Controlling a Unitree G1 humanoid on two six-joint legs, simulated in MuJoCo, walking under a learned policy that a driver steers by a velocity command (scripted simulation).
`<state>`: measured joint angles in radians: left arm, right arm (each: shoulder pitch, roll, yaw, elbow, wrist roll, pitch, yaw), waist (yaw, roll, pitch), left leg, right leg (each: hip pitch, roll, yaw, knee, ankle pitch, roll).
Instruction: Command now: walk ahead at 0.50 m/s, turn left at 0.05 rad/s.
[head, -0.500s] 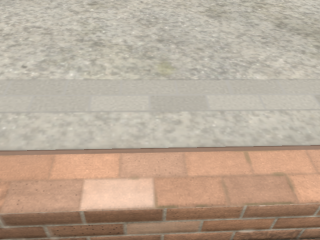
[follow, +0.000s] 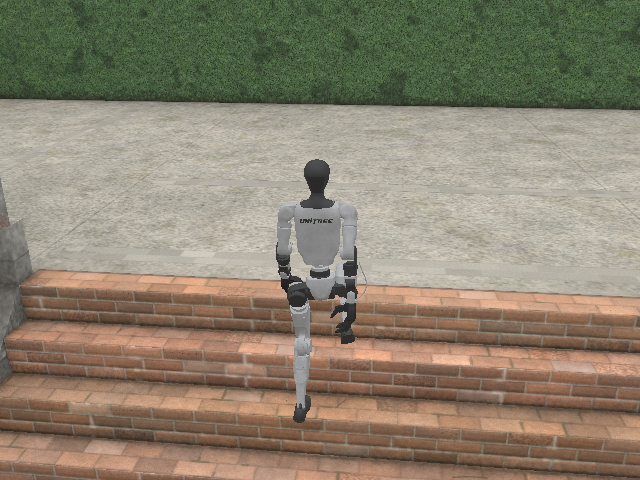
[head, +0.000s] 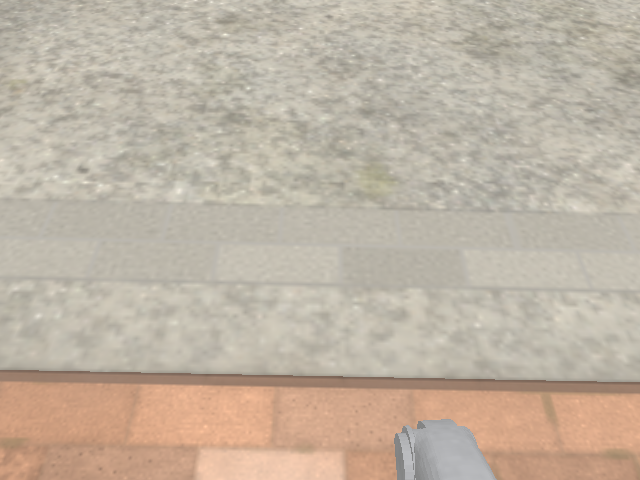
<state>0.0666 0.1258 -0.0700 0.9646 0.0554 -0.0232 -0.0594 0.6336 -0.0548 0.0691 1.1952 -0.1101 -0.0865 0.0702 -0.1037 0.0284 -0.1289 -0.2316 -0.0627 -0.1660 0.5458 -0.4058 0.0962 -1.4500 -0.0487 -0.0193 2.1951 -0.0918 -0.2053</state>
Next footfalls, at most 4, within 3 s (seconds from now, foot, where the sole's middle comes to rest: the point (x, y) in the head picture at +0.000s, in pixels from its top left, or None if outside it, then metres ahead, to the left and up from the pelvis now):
0.16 right None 0.19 -0.14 -0.55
0.70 left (221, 427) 0.47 0.12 -0.33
1.36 right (395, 277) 0.73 -0.18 -0.33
1.88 left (361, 148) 1.11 -0.18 -0.33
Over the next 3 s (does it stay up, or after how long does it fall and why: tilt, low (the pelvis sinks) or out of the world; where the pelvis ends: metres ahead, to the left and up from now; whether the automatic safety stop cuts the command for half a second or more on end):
stays up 1.48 -0.23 0.44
